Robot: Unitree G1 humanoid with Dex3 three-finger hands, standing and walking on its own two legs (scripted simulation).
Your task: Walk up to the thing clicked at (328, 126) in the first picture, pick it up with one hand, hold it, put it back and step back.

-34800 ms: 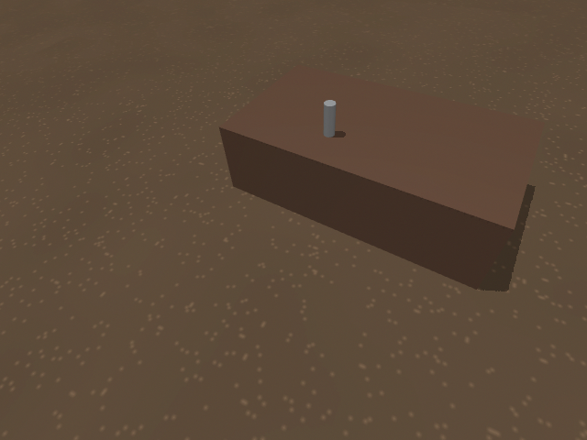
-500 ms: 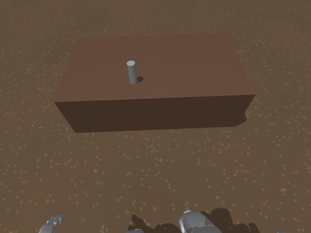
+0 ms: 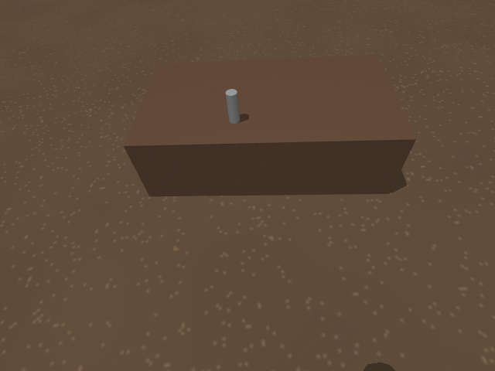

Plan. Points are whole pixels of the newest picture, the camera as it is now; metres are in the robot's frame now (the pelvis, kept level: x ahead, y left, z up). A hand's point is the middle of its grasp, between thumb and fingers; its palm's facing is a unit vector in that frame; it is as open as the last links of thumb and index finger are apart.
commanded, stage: step back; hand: left
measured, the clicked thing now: (233, 106) +1.15 +0.13 -0.32
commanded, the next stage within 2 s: stand in 0.86 s
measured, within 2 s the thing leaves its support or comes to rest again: neither
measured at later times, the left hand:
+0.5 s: hand out of the picture +0.09 +0.25 -0.14, palm faces +0.01 -0.94 -0.33, open 7.4 cm
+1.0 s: hand out of the picture +0.13 +0.26 -0.13, palm faces +0.01 -0.94 -0.34, open 7.4 cm
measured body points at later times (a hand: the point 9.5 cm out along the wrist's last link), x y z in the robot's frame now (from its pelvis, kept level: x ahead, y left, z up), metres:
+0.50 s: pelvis +0.01 +0.00 +0.01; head +0.01 +0.00 +0.46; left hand +0.08 +0.30 -0.12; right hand +0.08 -0.31 -0.11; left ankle +0.00 +0.11 -0.72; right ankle +0.01 -0.13 -0.72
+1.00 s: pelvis +0.03 +0.00 +0.02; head +0.04 +0.01 +0.47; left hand +0.13 +0.31 -0.11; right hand +0.13 -0.29 -0.10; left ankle +0.00 +0.11 -0.72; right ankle +0.01 -0.13 -0.72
